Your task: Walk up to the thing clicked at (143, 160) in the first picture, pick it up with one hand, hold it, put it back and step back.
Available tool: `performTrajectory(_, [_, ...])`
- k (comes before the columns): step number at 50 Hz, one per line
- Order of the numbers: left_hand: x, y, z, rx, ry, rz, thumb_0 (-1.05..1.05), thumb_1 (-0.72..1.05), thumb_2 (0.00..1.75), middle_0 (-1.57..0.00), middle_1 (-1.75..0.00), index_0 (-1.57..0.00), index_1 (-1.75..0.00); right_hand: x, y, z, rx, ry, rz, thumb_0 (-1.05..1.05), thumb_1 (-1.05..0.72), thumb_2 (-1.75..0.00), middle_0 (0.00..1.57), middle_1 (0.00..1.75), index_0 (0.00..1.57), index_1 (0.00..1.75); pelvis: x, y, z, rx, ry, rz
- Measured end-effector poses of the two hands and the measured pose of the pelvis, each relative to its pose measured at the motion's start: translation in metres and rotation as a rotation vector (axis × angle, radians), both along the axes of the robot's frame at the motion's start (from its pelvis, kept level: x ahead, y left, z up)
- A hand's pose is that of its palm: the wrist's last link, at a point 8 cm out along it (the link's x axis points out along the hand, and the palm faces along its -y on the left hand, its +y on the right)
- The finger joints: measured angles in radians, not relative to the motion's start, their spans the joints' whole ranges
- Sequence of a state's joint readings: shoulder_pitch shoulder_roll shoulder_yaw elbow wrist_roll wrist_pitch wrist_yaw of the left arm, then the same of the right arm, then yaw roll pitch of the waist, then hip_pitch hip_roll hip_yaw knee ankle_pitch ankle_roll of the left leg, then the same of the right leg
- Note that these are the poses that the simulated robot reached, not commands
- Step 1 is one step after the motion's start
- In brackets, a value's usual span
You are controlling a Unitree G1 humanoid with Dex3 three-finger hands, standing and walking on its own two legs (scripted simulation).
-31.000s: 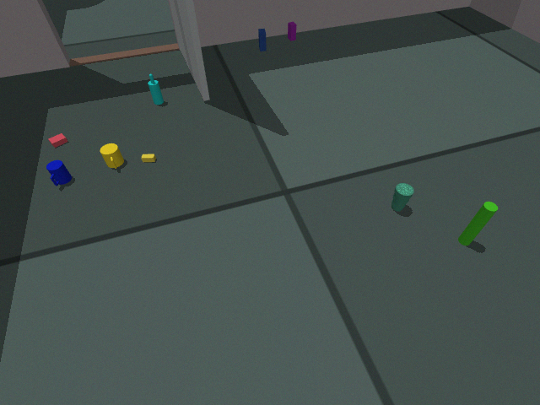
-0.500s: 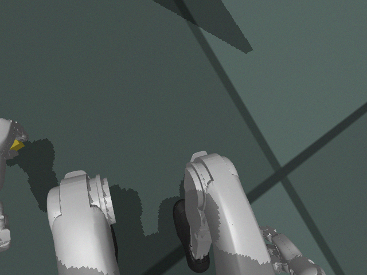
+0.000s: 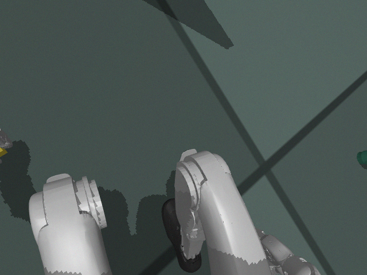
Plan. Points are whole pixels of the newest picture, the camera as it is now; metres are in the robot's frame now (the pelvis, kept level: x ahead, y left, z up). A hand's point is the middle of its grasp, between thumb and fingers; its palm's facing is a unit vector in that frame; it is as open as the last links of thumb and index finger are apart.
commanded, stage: rest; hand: left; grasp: from above
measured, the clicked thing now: out of the picture +0.38 +0.35 -0.27
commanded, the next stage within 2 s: open in 0.34 s
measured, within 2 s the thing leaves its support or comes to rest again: neither
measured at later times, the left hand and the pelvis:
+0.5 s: hand out of the picture +0.37 +0.34 -0.23, palm faces -0.46 -0.16 -0.87, open 4.7 cm; pelvis -0.01 +0.00 +0.00, yaw -1 degrees
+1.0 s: hand out of the picture +0.36 +0.34 -0.24, palm faces -0.46 -0.12 -0.88, open 8.9 cm; pelvis -0.01 +0.00 +0.01, yaw -1 degrees
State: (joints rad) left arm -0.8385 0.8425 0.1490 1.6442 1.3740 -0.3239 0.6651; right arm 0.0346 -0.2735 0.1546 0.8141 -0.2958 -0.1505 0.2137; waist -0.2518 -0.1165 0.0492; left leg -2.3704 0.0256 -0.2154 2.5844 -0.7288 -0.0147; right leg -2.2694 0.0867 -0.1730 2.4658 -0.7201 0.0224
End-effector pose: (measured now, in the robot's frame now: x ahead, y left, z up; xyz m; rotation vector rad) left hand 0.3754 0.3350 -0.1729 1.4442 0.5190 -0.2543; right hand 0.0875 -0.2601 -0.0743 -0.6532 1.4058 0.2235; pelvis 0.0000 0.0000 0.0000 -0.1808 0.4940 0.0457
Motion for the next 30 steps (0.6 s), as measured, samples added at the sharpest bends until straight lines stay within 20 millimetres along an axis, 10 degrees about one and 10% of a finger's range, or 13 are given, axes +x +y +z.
performTrajectory(30, [0.0, 0.007, -0.005, 0.0, 0.014, 0.054, -0.05, 0.63, 0.05, -1.01, -0.09, -1.13, -0.08, -0.005, 0.003, 0.013, 0.025, -0.012, 0.06, 0.0, -0.9, -0.9, 0.2, 0.3, 0.2, 0.3, -0.006, 0.002, 0.002, -0.018, -0.038, -0.011])
